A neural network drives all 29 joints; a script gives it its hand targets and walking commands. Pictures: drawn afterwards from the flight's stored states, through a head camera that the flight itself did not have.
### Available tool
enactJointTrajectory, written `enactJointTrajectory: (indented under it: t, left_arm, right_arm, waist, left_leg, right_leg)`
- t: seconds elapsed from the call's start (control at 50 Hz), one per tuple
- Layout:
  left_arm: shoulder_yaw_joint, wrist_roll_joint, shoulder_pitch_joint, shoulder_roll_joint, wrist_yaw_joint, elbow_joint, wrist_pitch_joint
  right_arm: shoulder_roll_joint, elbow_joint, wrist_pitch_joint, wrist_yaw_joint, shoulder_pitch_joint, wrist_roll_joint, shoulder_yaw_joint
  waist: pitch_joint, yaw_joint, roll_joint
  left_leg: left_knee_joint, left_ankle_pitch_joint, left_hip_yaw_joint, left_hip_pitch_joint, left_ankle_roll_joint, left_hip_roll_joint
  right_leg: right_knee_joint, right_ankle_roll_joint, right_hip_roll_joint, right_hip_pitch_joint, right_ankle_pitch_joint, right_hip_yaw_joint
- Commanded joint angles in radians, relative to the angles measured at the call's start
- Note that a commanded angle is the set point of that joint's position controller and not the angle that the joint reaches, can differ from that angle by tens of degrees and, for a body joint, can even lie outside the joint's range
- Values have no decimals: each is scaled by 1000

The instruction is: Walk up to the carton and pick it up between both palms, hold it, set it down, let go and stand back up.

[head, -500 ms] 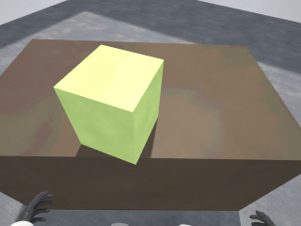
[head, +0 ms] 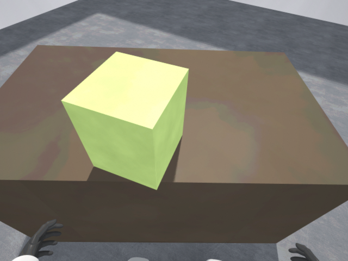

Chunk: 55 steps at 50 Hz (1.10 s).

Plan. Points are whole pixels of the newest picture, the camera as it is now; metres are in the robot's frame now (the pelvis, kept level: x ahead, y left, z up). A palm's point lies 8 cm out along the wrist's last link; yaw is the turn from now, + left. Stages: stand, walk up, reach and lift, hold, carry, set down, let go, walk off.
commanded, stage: walk up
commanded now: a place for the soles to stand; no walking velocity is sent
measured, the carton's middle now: (136, 121) +0.43 +0.12 +0.06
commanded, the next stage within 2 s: none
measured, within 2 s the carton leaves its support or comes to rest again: neither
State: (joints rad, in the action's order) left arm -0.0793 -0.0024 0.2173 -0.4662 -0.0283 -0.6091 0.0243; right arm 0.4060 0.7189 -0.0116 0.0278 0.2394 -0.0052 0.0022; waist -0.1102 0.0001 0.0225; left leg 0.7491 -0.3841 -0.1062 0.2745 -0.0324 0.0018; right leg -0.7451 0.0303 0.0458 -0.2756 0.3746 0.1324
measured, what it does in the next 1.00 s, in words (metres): stands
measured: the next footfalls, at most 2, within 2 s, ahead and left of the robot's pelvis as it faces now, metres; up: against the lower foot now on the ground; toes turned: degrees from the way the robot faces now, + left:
left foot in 1.72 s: +0.07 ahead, +0.12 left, +0.00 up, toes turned -3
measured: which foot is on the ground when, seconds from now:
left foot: down 0.00-1.00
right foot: down 0.00-1.00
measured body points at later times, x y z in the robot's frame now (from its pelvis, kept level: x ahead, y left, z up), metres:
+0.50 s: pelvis +0.00 +0.00 +0.00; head +0.02 +0.01 +0.45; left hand +0.15 +0.33 -0.08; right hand +0.11 -0.32 -0.08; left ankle +0.01 +0.15 -0.71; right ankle +0.03 -0.10 -0.71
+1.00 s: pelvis -0.02 -0.02 +0.00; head -0.02 -0.01 +0.45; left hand +0.12 +0.31 -0.07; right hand +0.10 -0.33 -0.09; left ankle -0.01 +0.15 -0.70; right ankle +0.03 -0.10 -0.71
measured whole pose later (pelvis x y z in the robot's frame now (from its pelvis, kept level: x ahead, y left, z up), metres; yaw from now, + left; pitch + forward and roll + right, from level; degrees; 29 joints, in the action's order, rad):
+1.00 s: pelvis -0.02 -0.02 +0.00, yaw +1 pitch -7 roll +1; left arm -0.08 0.00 0.22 -0.46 -0.03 -0.61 0.03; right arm 0.41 0.72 -0.01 0.05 0.25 -0.01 0.00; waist -0.13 0.00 0.04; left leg 0.81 -0.46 -0.12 0.27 -0.05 0.01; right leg -0.78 0.06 0.04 -0.30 0.37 0.14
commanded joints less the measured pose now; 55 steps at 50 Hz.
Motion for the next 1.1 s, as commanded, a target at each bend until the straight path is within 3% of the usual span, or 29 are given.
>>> enactJointTrajectory:
  t: [0.0, 0.02, 0.04, 0.08, 0.12, 0.16, 0.2, 0.24, 0.3, 0.34, 0.36, 0.42, 0.46, 0.52, 0.58, 0.6, 0.64, 0.68, 0.7, 0.74, 0.78, 0.8, 0.82, 0.86, 0.9, 0.98, 1.02, 1.04, 1.08]
  left_arm:
    - [-49, -5, -110, -187, -5, 71, -22]
    - [-58, -2, -89, -192, -3, 76, -20]
    - [-59, -5, -71, -199, -2, 71, -7]
    - [-63, 0, -99, -187, 4, 83, -5]
    - [-67, -15, -45, -192, 4, 67, -13]
    - [-67, -10, -14, -221, 4, 58, -22]
    - [-69, -6, 31, -227, 11, 35, -32]
    - [-55, 4, 2, -206, 12, 54, -29]
    - [-46, -3, -61, -194, 11, 63, -24]
    - [-46, 0, -70, -190, 4, 67, -13]
    - [-51, 7, -82, -195, 11, 78, -9]
    - [-61, -2, -105, -184, 9, 85, 11]
    - [-54, -4, -104, -175, 6, 84, 4]
    - [-70, -9, 8, -204, 6, 54, -11]
    - [-85, -10, 14, -244, 11, 50, -20]
    - [-71, -5, 23, -220, 9, 49, -23]
    - [-62, -4, -20, -208, 12, 57, -22]
    - [-39, -5, -87, -190, 15, 68, -19]
    - [-36, 6, -91, -183, 11, 68, -14]
    - [-52, 3, -95, -194, 1, 76, -12]
    - [-62, 0, -37, -196, -2, 78, 1]
    - [-66, -5, -28, -194, 0, 68, 6]
    - [-74, -8, -38, -217, 1, 72, 3]
    - [-72, -7, 9, -238, -1, 52, -10]
    - [-80, -10, -9, -246, 11, 56, -20]
    - [-58, -1, -105, -221, 8, 84, -25]
    - [-61, -20, -140, -208, -1, 87, -12]
    - [-57, -16, -122, -188, -5, 92, -8]
    - [-53, 2, -69, -151, -13, 101, 3]
  right_arm:
    - [278, -48, -28, 8, 83, 8, 103]
    - [326, -58, -35, 11, 45, 3, 110]
    - [342, -65, -32, 12, 26, -2, 111]
    - [331, -75, -28, 21, 31, -6, 110]
    - [322, -90, -25, 20, 6, -11, 109]
    - [287, -94, -22, 13, -43, 9, 98]
    - [222, -80, -16, 16, -18, 14, 86]
    - [238, -86, -9, 26, -16, 13, 92]
    - [245, -50, -23, 24, 64, 8, 92]
    - [324, -43, -36, 27, 67, 4, 106]
    - [351, -52, -36, 31, 57, 3, 115]
    - [324, -69, -29, 30, 33, -7, 99]
    - [321, -79, -19, 26, 35, -11, 108]
    - [329, -112, -15, 28, -61, 3, 111]
    - [241, -106, -8, 31, -14, 13, 92]
    - [251, -93, 3, 34, -14, 16, 99]
    - [245, -87, -2, 30, 21, 17, 87]
    - [235, -67, -20, 30, 49, 19, 81]
    - [237, -45, -28, 37, 86, 15, 82]
    - [341, -38, -29, 41, 60, -5, 112]
    - [343, -69, -17, 36, -3, -3, 111]
    - [322, -86, -13, 30, -49, -9, 110]
    - [316, -87, -10, 25, -44, 1, 110]
    - [253, -97, -6, 22, -46, 21, 93]
    - [252, -89, 5, 32, -7, 18, 102]
    - [252, -67, -4, 13, 71, 14, 104]
    - [249, -44, -20, 6, 157, 16, 103]
    - [287, -22, -19, 7, 168, 8, 116]
    - [366, -56, -25, 20, 89, -17, 127]
  waist:
    - [39, -29, -45]
    - [51, -14, -216]
    - [57, -7, -190]
    - [3, -12, -163]
    - [11, 18, -154]
    - [53, 48, -72]
    - [102, 68, 104]
    - [84, 49, 65]
    - [105, 7, 109]
    - [91, 13, 2]
    - [99, -12, -138]
    - [28, 1, -194]
    - [67, -18, -216]
    - [72, 52, -145]
    - [126, 56, 64]
    - [71, 54, 79]
    - [73, 41, 128]
    - [43, -4, 128]
    - [63, -34, 36]
    - [117, -15, -79]
    - [113, 9, -183]
    - [21, 32, -173]
    - [14, 37, -94]
    - [-2, 51, 37]
    - [-41, 50, 97]
    - [-12, -7, 59]
    - [76, -43, 53]
    - [79, -50, -29]
    - [31, -11, -237]
  left_leg:
    - [-281, 140, -150, -11, 95, 100]
    - [-333, 275, -362, 3, 157, 187]
    - [-344, 282, -487, 7, 219, 243]
    - [-343, 238, -492, 18, 246, 249]
    - [-304, 272, -440, 55, 233, 240]
    - [-205, 223, -285, 206, 121, 132]
    - [63, -54, 29, 196, 29, -27]
    - [214, -257, 37, 143, 46, -7]
    - [-27, -64, 52, 35, 65, 20]
    - [-262, 378, -179, 4, 98, 138]
    - [-260, 529, -290, -5, 153, 178]
    - [-304, 347, -529, -31, 254, 257]
    - [-304, 288, -445, -37, 236, 248]
    - [-218, 301, -337, 100, 172, 185]
    - [148, -151, 64, 210, 25, -45]
    - [227, -295, 36, 199, 48, -8]
    - [197, -289, 22, 157, 55, 10]
    - [-47, -72, 37, 56, 53, 32]
    - [-203, 108, 29, -23, 65, 35]
    - [-232, 371, -271, -10, 142, 182]
    - [-275, 196, -360, 42, 228, 215]
    - [-293, -9, -366, 159, 213, 206]
    - [-272, -90, -359, 225, 172, 177]
    - [-67, -156, -81, 316, 50, 22]
    - [184, -193, 16, 255, 34, -4]
    - [157, -132, 55, 75, 53, 25]
    - [-168, 5, 76, -61, 79, 20]
    - [-216, -24, -36, -64, 101, 45]
    - [-409, -128, -548, -26, 237, 245]
  right_leg:
    - [153, 54, 152, -37, 19, -119]
    - [-17, 8, 44, -51, -69, -93]
    - [-33, -5, 1, -80, 79, -137]
    - [-51, 5, 1, -129, 224, -161]
    - [57, 26, 13, -44, 120, -176]
    - [226, 51, 103, 160, -97, -246]
    - [409, 170, 348, 193, -80, -395]
    - [344, 263, 411, 73, -299, -408]
    - [191, 176, 314, 95, -504, -194]
    - [-1, 34, 110, 67, -380, -71]
    - [-74, 5, 54, 42, -332, -91]
    - [-69, -2, -12, -120, 245, -185]
    - [-56, 13, 0, -108, 206, -162]
    - [154, 34, 43, 89, -58, -193]
    - [396, 198, 379, 182, -92, -451]
    - [386, 228, 412, 118, -95, -458]
    - [343, 235, 377, 103, -170, -374]
    - [243, 163, 308, 47, -363, -277]
    - [173, 113, 237, 31, -375, -190]
    - [-20, 20, 71, 14, -299, -120]
    - [10, 8, 17, 14, 12, -136]
    - [80, 11, 24, 35, 118, -151]
    - [165, 35, 63, 77, 170, -227]
    - [402, 59, 224, 146, 257, -356]
    - [532, 140, 397, 15, 392, -490]
    - [467, 176, 348, -61, 253, -330]
    - [306, 90, 230, -19, 232, -186]
    - [199, 45, 164, -57, 233, -128]
    - [-124, -2, -19, -185, 193, -106]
